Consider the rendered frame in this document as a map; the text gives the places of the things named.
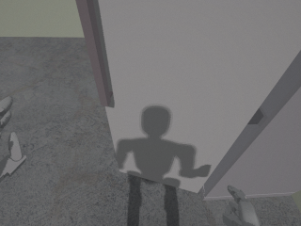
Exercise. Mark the left robot hand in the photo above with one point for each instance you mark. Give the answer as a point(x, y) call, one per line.
point(10, 163)

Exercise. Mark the right robot hand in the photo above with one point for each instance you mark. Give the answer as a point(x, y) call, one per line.
point(244, 213)

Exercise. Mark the fridge door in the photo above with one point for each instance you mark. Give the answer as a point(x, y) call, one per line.
point(187, 77)

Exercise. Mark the handle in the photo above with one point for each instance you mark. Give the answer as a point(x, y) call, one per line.
point(89, 25)

